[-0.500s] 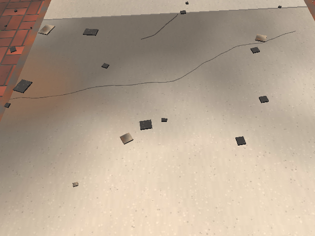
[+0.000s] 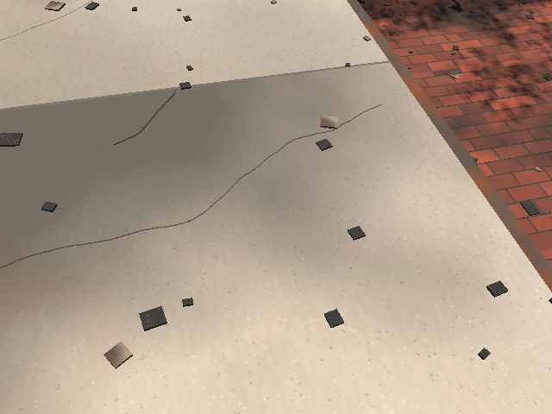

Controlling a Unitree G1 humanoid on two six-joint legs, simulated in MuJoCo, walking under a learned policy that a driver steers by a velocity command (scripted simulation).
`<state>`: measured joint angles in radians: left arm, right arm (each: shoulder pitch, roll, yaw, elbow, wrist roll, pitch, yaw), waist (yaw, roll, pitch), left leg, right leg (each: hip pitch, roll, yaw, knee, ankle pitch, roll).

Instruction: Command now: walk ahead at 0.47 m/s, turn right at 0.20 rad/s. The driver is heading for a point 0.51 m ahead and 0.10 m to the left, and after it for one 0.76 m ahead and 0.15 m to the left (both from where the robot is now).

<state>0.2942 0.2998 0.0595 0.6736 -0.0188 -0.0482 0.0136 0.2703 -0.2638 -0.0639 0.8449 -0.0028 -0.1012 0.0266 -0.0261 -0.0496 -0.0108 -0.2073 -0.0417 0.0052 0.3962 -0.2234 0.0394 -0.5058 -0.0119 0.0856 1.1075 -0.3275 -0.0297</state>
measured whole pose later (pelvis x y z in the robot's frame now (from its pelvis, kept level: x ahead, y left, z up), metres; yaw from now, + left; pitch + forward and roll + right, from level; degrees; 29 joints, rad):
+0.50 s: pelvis +0.27 -0.06 +0.00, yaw +5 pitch +1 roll -1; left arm 0.24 0.26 0.06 0.70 0.01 -0.09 -0.02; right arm 0.27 -0.32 -0.06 0.83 0.03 -0.04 0.00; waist 0.00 0.04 0.05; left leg -0.54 0.08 -0.06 1.14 -0.30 0.00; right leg -0.22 0.02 -0.11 0.38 -0.17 -0.05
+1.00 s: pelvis +0.42 -0.01 -0.01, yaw +21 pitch +3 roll -2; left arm 0.08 0.30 0.06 0.70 0.01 0.00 0.03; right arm 0.17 -0.30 -0.07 0.63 0.00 0.02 0.00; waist -0.03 -0.01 0.08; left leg -0.42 -0.09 -0.07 0.46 -0.08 0.08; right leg -0.54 0.00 0.08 1.04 -0.43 0.07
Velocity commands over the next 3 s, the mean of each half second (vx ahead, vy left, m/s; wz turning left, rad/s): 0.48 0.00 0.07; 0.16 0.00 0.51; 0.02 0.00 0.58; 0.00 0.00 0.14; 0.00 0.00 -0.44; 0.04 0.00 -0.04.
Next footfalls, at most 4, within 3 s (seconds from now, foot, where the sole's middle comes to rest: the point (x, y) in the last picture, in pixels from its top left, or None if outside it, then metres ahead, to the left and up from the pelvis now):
0.30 right None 0.34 -0.15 -0.78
0.78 left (230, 411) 0.52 0.10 -0.78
1.24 right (318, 386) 0.57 -0.12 -0.78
1.64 left None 0.39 0.08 -0.78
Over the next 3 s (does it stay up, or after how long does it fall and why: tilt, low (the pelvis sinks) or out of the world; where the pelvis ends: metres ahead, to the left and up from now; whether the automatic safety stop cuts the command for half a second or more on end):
stays up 0.47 -0.07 -0.02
